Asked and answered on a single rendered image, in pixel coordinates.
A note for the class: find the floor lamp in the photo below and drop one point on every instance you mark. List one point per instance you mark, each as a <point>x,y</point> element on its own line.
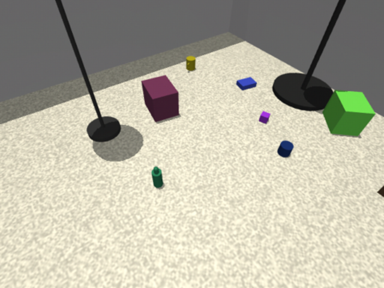
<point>102,129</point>

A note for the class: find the coat stand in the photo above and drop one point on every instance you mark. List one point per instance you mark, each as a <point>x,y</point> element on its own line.
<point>304,91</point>

